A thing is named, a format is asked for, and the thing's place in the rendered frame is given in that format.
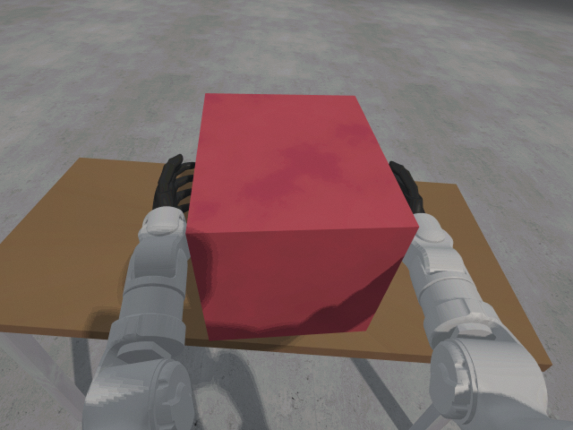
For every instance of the table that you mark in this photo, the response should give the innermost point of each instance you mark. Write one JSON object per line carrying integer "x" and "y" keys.
{"x": 64, "y": 266}

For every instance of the left robot forearm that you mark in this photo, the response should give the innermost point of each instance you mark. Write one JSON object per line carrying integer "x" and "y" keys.
{"x": 150, "y": 323}

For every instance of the robot right upper arm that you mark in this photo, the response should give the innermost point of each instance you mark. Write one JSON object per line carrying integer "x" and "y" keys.
{"x": 489, "y": 385}

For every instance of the right robot hand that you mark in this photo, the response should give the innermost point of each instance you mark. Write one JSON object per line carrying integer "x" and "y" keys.
{"x": 408, "y": 187}

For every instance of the left robot hand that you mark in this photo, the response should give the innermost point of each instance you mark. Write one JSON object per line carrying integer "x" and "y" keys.
{"x": 166, "y": 193}

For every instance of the right robot forearm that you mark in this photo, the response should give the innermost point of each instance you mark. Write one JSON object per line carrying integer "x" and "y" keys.
{"x": 451, "y": 304}

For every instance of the carton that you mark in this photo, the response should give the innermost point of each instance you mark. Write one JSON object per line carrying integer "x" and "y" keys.
{"x": 296, "y": 224}

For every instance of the robot left upper arm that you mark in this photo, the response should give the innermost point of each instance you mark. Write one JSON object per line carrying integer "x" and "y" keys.
{"x": 150, "y": 395}

